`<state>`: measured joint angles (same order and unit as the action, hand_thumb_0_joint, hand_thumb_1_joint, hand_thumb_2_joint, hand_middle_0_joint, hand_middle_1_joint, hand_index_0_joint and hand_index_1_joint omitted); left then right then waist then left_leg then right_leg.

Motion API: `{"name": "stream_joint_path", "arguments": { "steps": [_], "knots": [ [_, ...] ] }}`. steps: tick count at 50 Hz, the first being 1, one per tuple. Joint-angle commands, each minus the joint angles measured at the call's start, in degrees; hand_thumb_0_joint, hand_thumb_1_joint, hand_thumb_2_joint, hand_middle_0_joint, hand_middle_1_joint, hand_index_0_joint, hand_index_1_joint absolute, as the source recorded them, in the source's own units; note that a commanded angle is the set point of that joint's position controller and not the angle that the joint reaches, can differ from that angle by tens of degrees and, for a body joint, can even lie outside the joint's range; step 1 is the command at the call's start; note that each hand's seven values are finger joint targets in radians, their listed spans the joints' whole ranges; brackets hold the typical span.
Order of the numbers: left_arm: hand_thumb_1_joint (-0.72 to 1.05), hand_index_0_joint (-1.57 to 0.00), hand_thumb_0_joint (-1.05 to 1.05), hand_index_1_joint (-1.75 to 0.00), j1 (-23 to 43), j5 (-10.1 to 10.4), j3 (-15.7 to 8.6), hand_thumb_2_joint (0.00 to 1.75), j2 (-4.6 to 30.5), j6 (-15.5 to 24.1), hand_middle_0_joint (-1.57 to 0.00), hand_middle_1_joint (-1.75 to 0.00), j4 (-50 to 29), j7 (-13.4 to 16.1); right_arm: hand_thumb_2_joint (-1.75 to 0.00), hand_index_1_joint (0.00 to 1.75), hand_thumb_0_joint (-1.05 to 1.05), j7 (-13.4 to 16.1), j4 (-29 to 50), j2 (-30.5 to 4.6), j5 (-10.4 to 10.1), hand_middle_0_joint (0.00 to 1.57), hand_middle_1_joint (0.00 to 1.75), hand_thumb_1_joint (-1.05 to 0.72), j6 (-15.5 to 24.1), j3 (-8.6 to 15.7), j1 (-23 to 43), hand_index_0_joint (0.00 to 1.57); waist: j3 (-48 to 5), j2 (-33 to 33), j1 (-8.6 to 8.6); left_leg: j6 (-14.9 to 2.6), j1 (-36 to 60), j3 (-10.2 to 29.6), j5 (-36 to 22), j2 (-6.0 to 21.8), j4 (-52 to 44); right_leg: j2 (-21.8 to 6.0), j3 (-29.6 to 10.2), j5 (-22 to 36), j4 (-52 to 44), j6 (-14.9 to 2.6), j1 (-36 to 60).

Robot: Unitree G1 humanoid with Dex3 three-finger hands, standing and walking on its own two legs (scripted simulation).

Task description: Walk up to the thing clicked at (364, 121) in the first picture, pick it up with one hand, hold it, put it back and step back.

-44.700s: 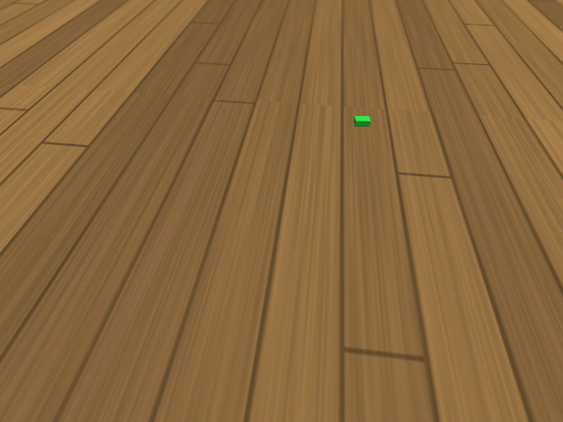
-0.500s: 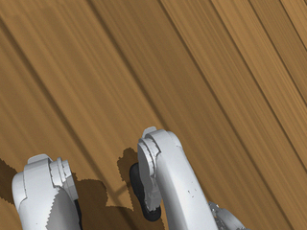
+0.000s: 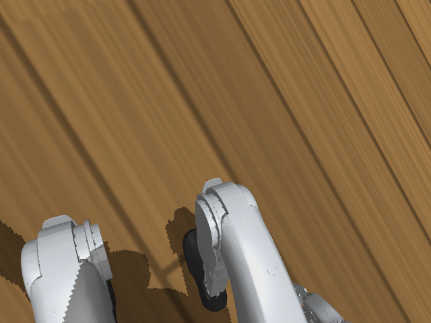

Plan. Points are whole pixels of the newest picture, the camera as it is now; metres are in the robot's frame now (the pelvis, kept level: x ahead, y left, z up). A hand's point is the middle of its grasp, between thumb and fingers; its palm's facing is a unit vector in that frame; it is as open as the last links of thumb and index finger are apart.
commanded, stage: approach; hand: left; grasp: from above
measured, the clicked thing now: out of the picture +0.49 +0.36 -0.30
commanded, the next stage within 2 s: close in in 0.74 s
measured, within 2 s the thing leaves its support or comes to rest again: neither
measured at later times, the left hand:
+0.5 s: hand out of the picture +0.51 +0.33 -0.16, palm faces -0.34 -0.21 -0.92, open 13.6 cm
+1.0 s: hand out of the picture +0.48 +0.38 -0.17, palm faces -0.34 -0.22 -0.91, open 13.1 cm
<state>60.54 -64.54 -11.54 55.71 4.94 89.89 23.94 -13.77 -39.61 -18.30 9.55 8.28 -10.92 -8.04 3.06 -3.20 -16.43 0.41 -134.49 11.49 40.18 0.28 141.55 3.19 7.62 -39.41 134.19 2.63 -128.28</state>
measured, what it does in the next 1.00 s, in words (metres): stands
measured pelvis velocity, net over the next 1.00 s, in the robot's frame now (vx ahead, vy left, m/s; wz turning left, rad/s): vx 0.00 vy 0.00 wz -0.01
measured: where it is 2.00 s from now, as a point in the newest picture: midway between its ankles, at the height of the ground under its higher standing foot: (160, 304)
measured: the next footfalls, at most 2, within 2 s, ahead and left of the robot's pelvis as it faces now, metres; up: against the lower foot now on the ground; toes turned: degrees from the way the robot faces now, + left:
none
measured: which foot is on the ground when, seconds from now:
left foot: down 0.00-1.00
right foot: down 0.00-1.00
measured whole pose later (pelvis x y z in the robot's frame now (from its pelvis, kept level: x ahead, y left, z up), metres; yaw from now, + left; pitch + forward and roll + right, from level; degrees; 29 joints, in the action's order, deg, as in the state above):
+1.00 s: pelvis +0.00 +0.00 +0.00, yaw +0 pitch +33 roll -12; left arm 67.6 -63.3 -7.1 56.2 0.2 92.3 22.5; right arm -12.6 -37.5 -18.8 9.3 8.6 -12.5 -8.2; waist 3.1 -3.0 -18.8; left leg 0.5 -134.7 11.7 40.7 0.4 141.5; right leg 3.3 7.9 -39.7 133.9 2.5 -128.5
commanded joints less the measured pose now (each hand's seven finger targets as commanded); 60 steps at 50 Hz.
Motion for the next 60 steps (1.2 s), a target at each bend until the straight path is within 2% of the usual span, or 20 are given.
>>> {"name": "stream_joint_path", "arguments": {
  "steps": [1, 6, 9, 12, 16, 22, 24, 28, 29, 30, 35, 40, 46, 48, 50, 51, 52, 55, 59, 60],
  "knots": [
    [-0.43, -0.18, 0.00, -0.90, 17.7, 0.6, -0.1, 0.89, 14.5, -0.5, -0.18, -0.90, -8.3, 3.2, -0.89, 0.30, 0.00, 0.6, -0.8, -16.4, -0.2, 0.20, 0.30, -0.88, 0.2, 5.0, -12.4, 0.20, -39.3, 27.1, -1.85, -1.12, 31.9, -5.0, -14.5, 1.5, -15.0, 1.4, 5.1, 16.1, -11.1, -4.32, 17.2],
    [-0.46, -0.17, 0.00, -0.91, 25.1, -0.1, 2.8, 0.91, 11.3, -1.0, -0.18, -0.90, -8.4, 3.6, -0.89, 0.30, 0.00, 0.5, -1.5, -16.9, -0.1, 0.20, 0.30, -0.88, 0.8, 5.1, -14.1, 0.20, -38.9, 27.1, -5.10, -1.32, 30.9, -5.0, -12.0, 1.8, -14.1, 1.7, 5.2, 15.0, -12.0, -4.22, 16.1],
    [-0.44, -0.18, 0.00, -0.91, 27.2, -0.9, 2.9, 0.89, 12.8, -2.0, -0.19, -0.91, -8.4, 3.4, -0.89, 0.30, 0.00, 0.7, -1.6, -17.1, -0.2, 0.20, 0.30, -0.88, 0.7, 4.8, -14.7, 0.20, -40.4, 28.6, -4.60, -1.08, 32.1, -5.1, -13.0, 1.8, -14.6, 1.5, 5.2, 15.6, -11.6, -4.36, 16.5],
    [-0.45, -0.18, 0.00, -0.93, 26.8, -1.3, 4.5, 0.89, 10.3, -4.1, -0.18, -0.92, -2.2, 2.6, -0.89, 0.30, 0.00, 0.7, -1.6, -17.4, -0.1, 0.20, 0.30, -0.88, 0.4, 4.3, -16.1, 0.20, -37.3, 26.1, -6.64, -1.50, 29.9, -5.1, -11.9, 1.7, -14.3, 1.9, 5.1, 14.8, -12.4, -4.29, 16.2],
    [-0.45, -0.18, 0.00, -0.92, 25.2, -1.4, 3.6, 0.89, 13.6, -6.6, -0.19, -0.91, -0.5, 2.5, -0.89, 0.30, 0.00, 1.1, 0.9, -17.8, -0.5, 0.20, 0.30, -0.88, 0.2, 2.8, -14.9, 0.20, -38.5, 26.0, -4.84, -1.73, 29.5, -5.5, -13.8, 1.7, -14.9, 1.9, 4.6, 16.4, -12.4, -4.32, 19.0],
    [-0.43, -0.19, 0.00, -0.91, 21.0, 0.4, 1.6, 0.87, 18.1, -8.8, -0.19, -0.90, -2.1, 1.5, -0.89, 0.30, 0.00, 1.8, 3.3, -17.8, -1.7, 0.20, 0.30, -0.88, -1.0, 1.3, -13.3, 0.20, -39.7, 23.6, -2.48, -2.55, 25.9, -6.4, -14.9, 1.7, -14.9, 2.3, 3.5, 17.8, -12.8, -3.70, 25.0],
    [-0.43, -0.19, 0.00, -0.89, 18.1, 1.1, 1.4, 0.87, 18.0, -8.9, -0.19, -0.89, -2.4, 0.6, -0.89, 0.30, 0.00, 2.1, 3.7, -17.4, -2.1, 0.20, 0.30, -0.88, -1.2, 1.3, -12.6, 0.20, -39.3, 22.5, -2.13, -2.64, 25.3, -6.1, -14.5, 1.8, -15.1, 2.3, 3.5, 17.0, -12.3, -3.75, 24.2],
    [-0.42, -0.19, 0.00, -0.89, 18.6, 2.4, 1.1, 0.86, 17.7, -7.1, -0.19, -0.89, -5.8, 0.1, -0.89, 0.30, 0.00, 2.5, 3.4, -16.8, -1.9, 0.20, 0.30, -0.88, -1.3, 1.3, -13.0, 0.20, -38.3, 21.2, -3.21, -2.83, 23.9, -5.8, -12.2, 1.9, -14.3, 2.5, 3.5, 15.3, -13.0, -3.48, 25.3],
    [-0.42, -0.19, 0.00, -0.89, 18.9, 2.6, 1.1, 0.86, 17.9, -6.6, -0.20, -0.88, -6.9, 0.0, -0.89, 0.30, 0.00, 2.5, 3.1, -16.7, -2.0, 0.20, 0.30, -0.88, -1.2, 1.3, -12.8, 0.20, -38.1, 21.5, -2.74, -2.82, 24.1, -5.9, -11.6, 2.0, -14.1, 2.5, 3.3, 14.8, -13.1, -3.58, 24.4],
    [-0.40, -0.20, 0.00, -0.87, 19.5, 2.7, 1.0, 0.85, 17.6, -5.9, -0.21, -0.86, -7.2, 0.1, -0.89, 0.30, 0.00, 2.7, 3.0, -16.9, -1.6, 0.20, 0.30, -0.88, -1.1, 1.5, -13.1, 0.20, -37.4, 21.5, -4.02, -2.69, 23.9, -5.7, -10.6, 2.0, -13.9, 2.4, 3.7, 13.7, -13.4, -3.58, 23.9],
    [-0.37, -0.22, 0.00, -0.86, 23.5, 1.7, 1.6, 0.83, 17.0, -3.0, -0.23, -0.86, -10.4, 0.5, -0.89, 0.30, 0.00, 3.0, 1.3, -16.8, -0.8, 0.20, 0.30, -0.88, -0.1, 2.3, -13.7, 0.20, -36.7, 26.5, -5.30, -1.53, 28.4, -4.6, -6.8, 2.2, -15.1, 2.2, 5.2, 9.8, -12.5, -4.37, 18.8],
    [-0.33, -0.26, 0.00, -0.87, 24.8, 0.7, 2.4, 0.87, 15.0, -2.9, -0.27, -0.86, -11.6, 1.3, -0.89, 0.30, 0.00, 2.6, -0.1, -17.2, -0.4, 0.20, 0.30, -0.88, 0.5, 3.3, -15.0, 0.20, -40.5, 30.1, -4.57, -0.77, 32.7, -4.7, -11.7, 2.0, -15.1, 1.9, 5.7, 14.3, -11.7, -4.58, 18.4],
    [-0.38, -0.21, 0.00, -0.88, 21.2, 1.1, 4.6, 0.82, 10.7, -5.1, -0.20, -0.90, -3.1, 0.4, -0.89, 0.30, 0.00, 1.7, 0.1, -17.4, -0.5, 0.20, 0.30, -0.88, 0.3, 3.3, -15.5, 0.20, -36.1, 25.5, -5.32, -1.14, 30.1, -4.3, -14.8, 1.9, -15.0, 1.8, 5.8, 16.7, -11.8, -4.41, 17.8],
    [-0.37, -0.21, 0.00, -0.91, 20.9, 1.3, 4.2, 0.80, 12.2, -5.2, -0.19, -0.94, -3.1, 0.3, -0.89, 0.30, 0.00, 1.6, 0.5, -17.5, -0.6, 0.20, 0.30, -0.88, 0.1, 3.0, -14.8, 0.20, -36.3, 26.2, -4.29, -1.06, 30.9, -4.2, -15.7, 1.9, -15.3, 1.7, 5.6, 17.1, -11.4, -4.51, 18.0],
    [-0.36, -0.21, 0.00, -0.91, 22.1, 0.8, 3.8, 0.80, 13.6, -4.9, -0.19, -0.94, -4.2, 0.4, -0.89, 0.30, 0.00, 1.5, 1.1, -18.1, -0.6, 0.20, 0.30, -0.88, 0.0, 2.7, -14.8, 0.20, -36.3, 26.1, -5.18, -1.10, 31.6, -3.8, -16.8, 1.9, -15.1, 1.5, 5.7, 17.9, -11.3, -4.31, 18.6],
    [-0.41, -0.17, 0.00, -0.90, 21.1, 0.8, 3.5, 0.85, 14.1, -4.8, -0.17, -0.91, -2.6, 0.7, -0.89, 0.30, 0.00, 1.5, 1.1, -17.6, -0.6, 0.20, 0.30, -0.88, -0.2, 2.3, -14.5, 0.20, -37.2, 25.3, -4.57, -1.32, 30.9, -4.1, -16.4, 2.0, -14.8, 1.9, 5.6, 17.9, -11.4, -4.30, 19.8],
    [-0.44, -0.16, 0.00, -0.91, 21.8, 0.5, 3.8, 0.88, 14.0, -4.5, -0.17, -0.90, -3.0, 0.6, -0.90, 0.30, 0.00, 1.4, 1.9, -17.8, -0.6, 0.20, 0.30, -0.88, -0.3, 2.0, -14.3, 0.20, -36.9, 24.5, -5.65, -1.57, 30.3, -4.2, -16.4, 1.9, -14.3, 1.9, 5.4, 18.1, -11.7, -4.10, 20.3],
    [-0.49, -0.12, 0.00, -0.93, 20.7, 0.4, 3.4, 0.92, 14.8, -3.3, -0.14, -0.91, -0.1, 1.6, -0.89, 0.30, 0.00, 1.7, 2.2, -18.2, -0.3, 0.20, 0.30, -0.88, 0.0, 1.1, -13.7, 0.20, -34.1, 22.6, -6.29, -1.87, 28.4, -4.2, -14.5, 1.9, -13.9, 2.0, 5.4, 16.7, -12.0, -3.95, 20.4],
    [-0.48, -0.13, 0.00, -0.92, 23.1, -0.6, 2.3, 0.92, 18.4, -1.5, -0.15, -0.91, 0.1, 4.6, -0.90, 0.30, 0.00, 2.3, 2.5, -18.6, 0.4, 0.20, 0.30, -0.88, 0.8, -0.3, -12.9, 0.20, -34.1, 24.3, -6.58, -1.90, 28.2, -4.5, -13.2, 2.2, -13.3, 2.2, 5.4, 16.3, -12.1, -3.77, 22.0],
    [-0.48, -0.14, 0.00, -0.91, 21.5, -0.4, 2.1, 0.91, 19.1, -1.4, -0.16, -0.90, 3.4, 5.6, -0.90, 0.30, 0.00, 2.4, 2.4, -18.4, 0.6, 0.20, 0.30, -0.88, 1.0, -0.5, -12.1, 0.20, -32.8, 23.2, -6.19, -2.07, 26.3, -4.7, -11.2, 2.4, -13.1, 2.6, 5.3, 15.0, -12.7, -3.64, 22.2]
  ]
}}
